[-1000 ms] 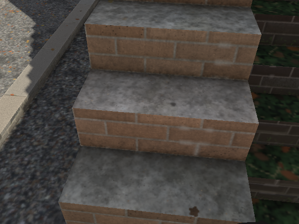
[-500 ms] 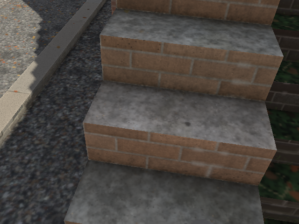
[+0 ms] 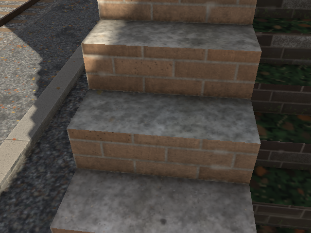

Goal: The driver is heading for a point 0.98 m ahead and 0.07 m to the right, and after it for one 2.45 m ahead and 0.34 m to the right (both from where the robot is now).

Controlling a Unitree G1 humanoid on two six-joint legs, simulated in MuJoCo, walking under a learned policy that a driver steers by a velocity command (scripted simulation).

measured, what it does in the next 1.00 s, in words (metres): climbs: left foot 0.20 m higher, then right foot 0.19 m higher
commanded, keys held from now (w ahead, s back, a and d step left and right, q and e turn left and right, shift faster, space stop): w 1.00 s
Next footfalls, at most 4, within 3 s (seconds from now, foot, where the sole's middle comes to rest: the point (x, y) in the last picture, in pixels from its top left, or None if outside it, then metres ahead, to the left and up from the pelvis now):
0.34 left None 0.33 0.11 -0.54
0.88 right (203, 212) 0.53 -0.15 -0.35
1.38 left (130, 115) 0.81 0.08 -0.15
1.80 right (207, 116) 0.79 -0.19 -0.15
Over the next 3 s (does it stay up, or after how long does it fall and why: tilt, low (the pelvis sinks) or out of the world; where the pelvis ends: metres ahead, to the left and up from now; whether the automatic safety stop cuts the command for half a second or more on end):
stays up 0.76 -0.06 0.62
